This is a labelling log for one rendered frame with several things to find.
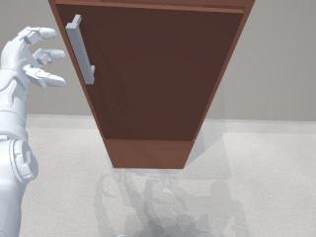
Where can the handle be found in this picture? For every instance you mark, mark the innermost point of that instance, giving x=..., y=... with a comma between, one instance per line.
x=79, y=49

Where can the cupboard door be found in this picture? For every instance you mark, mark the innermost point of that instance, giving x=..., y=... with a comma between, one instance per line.
x=155, y=65

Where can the left robot forearm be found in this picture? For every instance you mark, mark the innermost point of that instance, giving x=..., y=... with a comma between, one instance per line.
x=13, y=112

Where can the robot left hand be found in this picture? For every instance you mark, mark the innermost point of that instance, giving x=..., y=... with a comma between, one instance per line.
x=17, y=57

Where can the robot left upper arm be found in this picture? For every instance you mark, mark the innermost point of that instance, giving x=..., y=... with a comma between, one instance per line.
x=18, y=166

